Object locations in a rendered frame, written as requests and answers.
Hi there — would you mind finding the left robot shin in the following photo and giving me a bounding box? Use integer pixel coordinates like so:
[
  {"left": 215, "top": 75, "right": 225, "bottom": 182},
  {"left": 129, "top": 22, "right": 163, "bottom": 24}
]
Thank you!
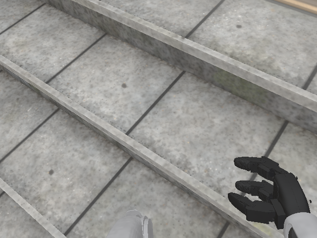
[{"left": 126, "top": 209, "right": 143, "bottom": 218}]

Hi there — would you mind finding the robot right hand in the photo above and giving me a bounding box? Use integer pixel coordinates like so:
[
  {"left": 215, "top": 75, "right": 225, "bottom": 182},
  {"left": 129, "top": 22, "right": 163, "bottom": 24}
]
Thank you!
[{"left": 228, "top": 156, "right": 312, "bottom": 230}]

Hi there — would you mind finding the right robot forearm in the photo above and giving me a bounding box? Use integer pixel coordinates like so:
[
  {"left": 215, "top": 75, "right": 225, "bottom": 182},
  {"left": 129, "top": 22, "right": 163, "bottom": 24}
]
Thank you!
[{"left": 283, "top": 212, "right": 317, "bottom": 238}]

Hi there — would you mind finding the robot left thigh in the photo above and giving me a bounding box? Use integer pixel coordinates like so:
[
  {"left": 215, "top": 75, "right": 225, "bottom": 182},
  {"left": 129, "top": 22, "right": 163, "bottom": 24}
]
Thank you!
[{"left": 106, "top": 214, "right": 154, "bottom": 238}]

